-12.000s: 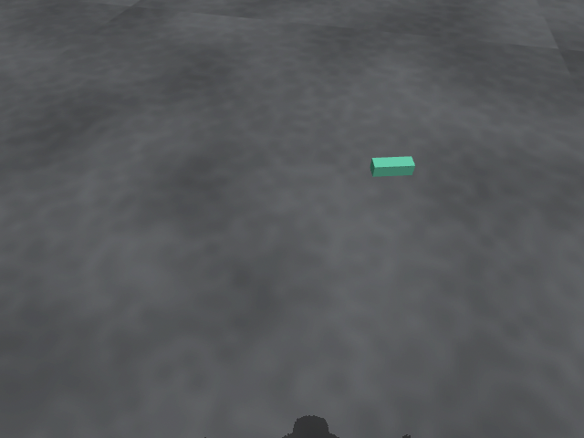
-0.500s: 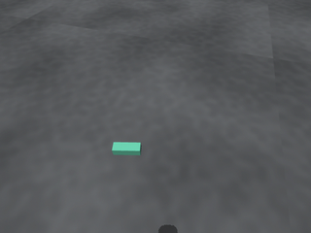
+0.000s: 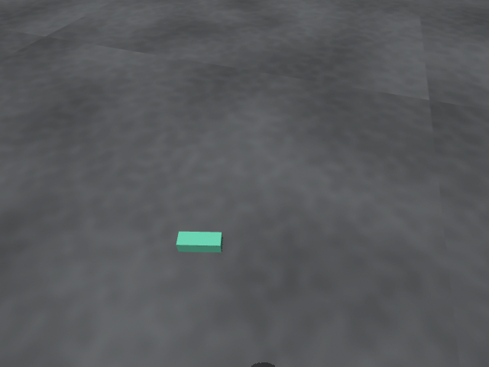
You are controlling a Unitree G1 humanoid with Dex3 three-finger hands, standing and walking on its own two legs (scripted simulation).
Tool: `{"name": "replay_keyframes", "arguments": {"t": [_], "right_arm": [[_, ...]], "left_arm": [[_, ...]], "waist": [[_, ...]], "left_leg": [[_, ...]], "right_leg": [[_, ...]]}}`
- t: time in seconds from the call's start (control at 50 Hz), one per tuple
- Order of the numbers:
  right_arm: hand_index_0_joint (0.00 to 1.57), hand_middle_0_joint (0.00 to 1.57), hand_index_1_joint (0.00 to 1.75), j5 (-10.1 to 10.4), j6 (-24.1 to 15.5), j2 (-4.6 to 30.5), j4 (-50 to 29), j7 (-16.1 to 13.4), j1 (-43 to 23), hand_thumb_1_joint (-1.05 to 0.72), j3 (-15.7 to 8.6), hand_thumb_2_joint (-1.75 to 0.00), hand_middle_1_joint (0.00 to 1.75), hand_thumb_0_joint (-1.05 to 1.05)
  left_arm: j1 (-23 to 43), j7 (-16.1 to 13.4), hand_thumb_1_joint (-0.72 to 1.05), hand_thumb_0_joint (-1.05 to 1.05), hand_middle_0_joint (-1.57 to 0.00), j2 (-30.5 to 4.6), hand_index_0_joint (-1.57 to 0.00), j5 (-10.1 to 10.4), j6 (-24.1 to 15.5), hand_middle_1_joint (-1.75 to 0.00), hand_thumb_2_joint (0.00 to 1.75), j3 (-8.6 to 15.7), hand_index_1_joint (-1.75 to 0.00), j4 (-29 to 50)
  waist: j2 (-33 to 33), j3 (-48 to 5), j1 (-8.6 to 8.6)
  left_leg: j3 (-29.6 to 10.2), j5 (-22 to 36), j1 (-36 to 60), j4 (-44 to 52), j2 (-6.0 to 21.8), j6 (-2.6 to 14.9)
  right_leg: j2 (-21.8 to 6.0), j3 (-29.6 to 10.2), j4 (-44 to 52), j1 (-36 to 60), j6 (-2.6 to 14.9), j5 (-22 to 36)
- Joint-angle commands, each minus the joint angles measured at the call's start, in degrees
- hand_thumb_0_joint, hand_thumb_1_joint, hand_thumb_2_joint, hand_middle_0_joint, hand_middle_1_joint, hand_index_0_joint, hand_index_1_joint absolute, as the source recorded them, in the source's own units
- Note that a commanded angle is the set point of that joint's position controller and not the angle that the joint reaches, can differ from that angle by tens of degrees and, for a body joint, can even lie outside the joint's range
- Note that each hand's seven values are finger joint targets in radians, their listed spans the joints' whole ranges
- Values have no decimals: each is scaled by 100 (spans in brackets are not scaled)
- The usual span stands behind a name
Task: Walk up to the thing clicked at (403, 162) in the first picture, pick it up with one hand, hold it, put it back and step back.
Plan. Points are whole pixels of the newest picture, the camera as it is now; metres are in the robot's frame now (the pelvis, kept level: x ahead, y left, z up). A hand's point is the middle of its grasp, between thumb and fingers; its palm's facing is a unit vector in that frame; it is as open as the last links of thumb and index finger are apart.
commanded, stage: walk up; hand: left
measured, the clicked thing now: (200, 241) +0.77 +0.23 -0.75
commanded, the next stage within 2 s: none
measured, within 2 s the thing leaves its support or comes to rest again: neither
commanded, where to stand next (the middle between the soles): +0.39 +0.02 m, yaw -1 degrees
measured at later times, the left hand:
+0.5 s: hand (96, 342) +0.20 +0.31 -0.16, palm faces -0.08 -0.94 -0.34, open 7.4 cm
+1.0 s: hand (143, 265) +0.36 +0.25 -0.15, palm faces -0.04 -0.93 -0.36, open 7.4 cm
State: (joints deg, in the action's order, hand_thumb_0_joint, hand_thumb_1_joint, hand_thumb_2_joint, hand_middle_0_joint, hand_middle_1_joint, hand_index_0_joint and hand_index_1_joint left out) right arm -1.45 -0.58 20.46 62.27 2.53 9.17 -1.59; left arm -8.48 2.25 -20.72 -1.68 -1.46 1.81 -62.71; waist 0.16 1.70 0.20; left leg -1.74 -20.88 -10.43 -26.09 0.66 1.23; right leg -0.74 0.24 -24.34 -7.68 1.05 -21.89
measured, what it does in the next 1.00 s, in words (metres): walks ahead: right foot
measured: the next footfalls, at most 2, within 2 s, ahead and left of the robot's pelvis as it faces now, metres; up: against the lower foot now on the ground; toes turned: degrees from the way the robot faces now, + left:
right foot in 0.62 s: +0.35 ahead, -0.10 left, +0.00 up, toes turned -5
left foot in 1.06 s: +0.42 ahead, +0.11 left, +0.00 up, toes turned -2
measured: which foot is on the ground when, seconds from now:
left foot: down 0.00-0.66, up 0.68-1.00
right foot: down 0.00-0.20, up 0.22-0.60, down 0.62-1.00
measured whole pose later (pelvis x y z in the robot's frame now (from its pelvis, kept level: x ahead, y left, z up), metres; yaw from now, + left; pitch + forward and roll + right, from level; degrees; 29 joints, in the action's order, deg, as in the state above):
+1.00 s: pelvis +0.28 -0.01 -0.02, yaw -2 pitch -4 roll +0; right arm -0.4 -1.9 23.4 49.1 0.3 17.1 -3.1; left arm -14.9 1.5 -20.9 -1.2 -1.6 2.6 -46.9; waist 1.1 8.2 1.4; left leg -1.4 -15.1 -24.8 -43.7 2.7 -0.5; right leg 1.8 4.3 -31.0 -12.3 3.7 -14.7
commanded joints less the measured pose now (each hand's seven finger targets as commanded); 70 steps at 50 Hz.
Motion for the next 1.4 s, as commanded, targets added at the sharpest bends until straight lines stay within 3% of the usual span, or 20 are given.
{"name": "replay_keyframes", "arguments": {"t": [0.0,0.04,0.1,0.16,0.18,0.2,0.24,0.28,0.4,0.58,0.62,0.64,0.66,0.78,0.94,1.02,1.08,1.1,1.32,1.38], "right_arm": [[20,20,30,-76,-179,1192,-816,-37,-824,-90,-390,-90,30,0],[20,20,30,-61,-246,1234,-943,-39,-694,-90,-422,-90,30,0],[20,20,30,-50,-274,1213,-977,67,-201,-90,-505,-90,30,0],[20,20,30,-89,-358,1528,-397,-44,1746,-90,-788,-90,30,0],[20,20,30,-186,-390,2070,-383,-129,2206,-90,-939,-90,30,0],[20,20,30,-136,-419,2258,-687,-156,1554,-90,-922,-90,30,0],[20,20,30,-1,-407,2083,-1027,-145,626,-90,-813,-90,30,0],[20,20,30,25,-473,1594,-1263,-155,408,-90,-631,-90,30,0],[20,20,30,90,-521,1556,-1361,-197,1061,-90,-594,-90,30,0],[20,20,30,76,-421,1702,-1851,-215,899,-90,-614,-90,30,0],[20,20,30,113,-441,1212,-1908,-210,1408,-90,-422,-90,30,0],[20,20,30,138,-428,888,-1946,-198,1804,-90,-307,-90,30,0],[20,20,30,144,-361,1483,-1833,-266,1663,-90,-443,-90,30,0],[20,20,30,165,-297,1314,-1571,-167,1704,-90,-417,-90,30,0],[20,20,30,83,-248,1007,-1556,-327,1145,-90,-340,-90,30,0],[20,20,30,49,-229,1166,-1504,-395,1134,-90,-404,-90,30,0],[20,20,30,-20,-266,1837,-1740,-407,601,-90,-478,-90,30,0],[20,20,30,24,-266,1918,-1751,-400,398,-90,-497,-90,30,0],[20,20,30,-12,23,1552,-1660,-271,-228,-90,-366,-90,30,0],[20,20,30,118,82,1028,-1608,-218,-422,-90,-221,-90,30,0]], "left_arm": [[-715,-97,90,0,-20,-1775,-20,-26,-157,-30,90,572,-30,398],[-741,-112,90,0,-20,-1936,-20,-57,-215,-30,90,653,-30,608],[-142,-69,90,0,-20,-1814,-20,-90,-193,-30,90,601,-30,950],[534,-7,90,0,-20,-1241,-20,-33,-81,-30,90,410,-30,1343],[110,-11,90,0,-20,-729,-20,6,-82,-30,90,271,-30,1406],[-190,-88,90,0,-20,-1074,-20,48,-37,-30,90,326,-30,1254],[-394,-83,90,0,-20,-1545,-20,106,-64,-30,90,350,-30,1184],[-826,-37,90,0,-20,-1513,-20,133,-88,-30,90,406,-30,988],[-408,93,90,0,-20,-1257,-20,97,-77,-30,90,354,-30,1390],[-500,186,90,0,-20,-1175,-20,59,-84,-30,90,502,-30,1582],[-1533,70,90,0,-20,-1654,-20,23,-219,-30,90,726,-30,1389],[-1722,19,90,0,-20,-2018,-20,18,-249,-30,90,815,-30,1491],[-1528,9,90,0,-20,-2068,-20,120,-225,-30,90,810,-30,1579],[-776,-78,90,0,-20,-1378,-20,176,-267,-30,90,602,-30,1889],[-609,-192,90,0,-20,-1296,-20,75,-103,-30,90,447,-30,2068],[-281,-223,90,0,-20,-1354,-20,181,91,-30,90,367,-30,2074],[-824,-255,90,0,-20,-983,-20,311,223,-30,90,253,-30,1849],[-923,-300,90,0,-20,-1219,-20,301,300,-30,90,323,-30,1663],[-1154,-308,90,0,-20,-1063,-20,152,14,-30,90,305,-30,805],[-475,-380,90,0,-20,-1810,-20,-28,-148,-30,90,398,-30,950]], "waist": [[-910,686,543],[-732,595,479],[-928,204,102],[238,-50,-974],[1866,-176,-1074],[1191,-120,-741],[663,475,-311],[667,475,-30],[736,580,-218],[451,293,124],[-1029,-577,555],[-2106,-795,459],[-1480,-640,508],[-646,233,15],[-817,-48,143],[-506,-305,-132],[1149,-372,143],[1224,-439,61],[984,-603,184],[-585,199,37]], "left_leg": [[236,-236,-2537,-1240,28,-17],[-72,-437,-2679,-1503,432,4],[-22,-568,-1206,-986,453,101],[36,744,2039,336,157,-1],[-2098,-453,2490,1262,1437,192],[-3489,-1701,1650,1829,2129,585],[-2763,-1436,696,1696,2121,966],[-1492,-72,793,1434,1553,785],[-222,3352,989,1043,1327,906],[-76,2353,-136,114,1327,762],[445,2166,-688,-2489,532,434],[556,-747,-1713,-3859,-294,154],[174,-1129,-2163,-4409,-261,153],[-287,223,-1514,-3914,182,48],[318,721,-865,-1666,94,-224],[238,1552,77,-720,37,113],[-2312,1914,-262,580,1906,1032],[-2617,1584,-505,612,2217,1566],[-729,589,-350,-271,1012,749],[-87,46,-1396,-987,154,29]], "right_leg": [[-1535,-2092,1555,997,941,-1593],[-2043,-2358,1474,1386,1395,346],[-1482,-1402,1328,269,1058,-529],[-313,-77,-1303,-2245,400,-450],[623,2,-3241,-3330,170,-1231],[560,-699,-3746,-3290,209,-1078],[-59,-1033,-3829,-2962,271,-389],[-199,-915,-3445,-2645,172,126],[-215,-405,-2310,-2508,-64,772],[-121,201,-990,-327,259,1261],[-395,-580,-168,1252,508,567],[-1813,-2841,405,1818,978,436],[-2243,-3888,804,1607,1543,132],[-1131,-1143,885,-475,955,1521],[-1202,-375,-74,-581,1135,4317],[-1145,-567,-875,-1238,840,2744],[249,-64,-2363,-1444,149,-920],[89,-403,-3099,-1161,109,-1408],[176,275,-90,-350,-86,254],[-1290,-2182,662,-955,594,-441]]}}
